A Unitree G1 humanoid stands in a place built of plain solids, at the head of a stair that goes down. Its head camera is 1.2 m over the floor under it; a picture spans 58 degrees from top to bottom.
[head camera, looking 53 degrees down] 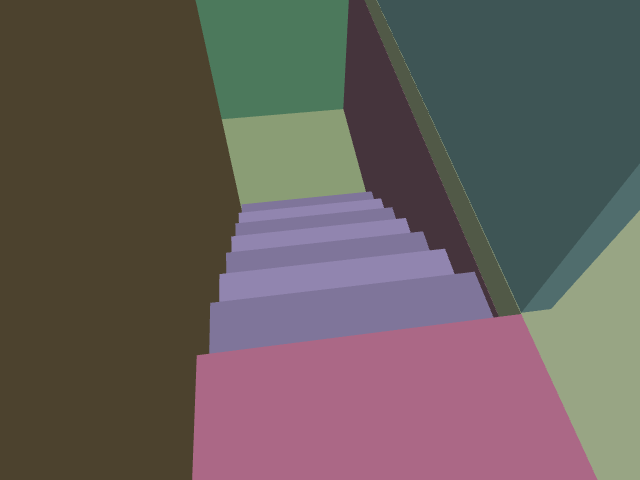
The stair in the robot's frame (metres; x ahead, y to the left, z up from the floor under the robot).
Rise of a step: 0.17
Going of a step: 0.24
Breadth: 0.98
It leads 8 degrees to the left of straight ahead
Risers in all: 8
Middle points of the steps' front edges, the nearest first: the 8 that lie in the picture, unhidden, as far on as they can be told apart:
0.55 -0.13 0.00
0.82 -0.09 -0.17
1.05 -0.06 -0.34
1.28 -0.03 -0.51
1.51 0.00 -0.68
1.74 0.03 -0.85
1.97 0.06 -1.02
2.20 0.09 -1.19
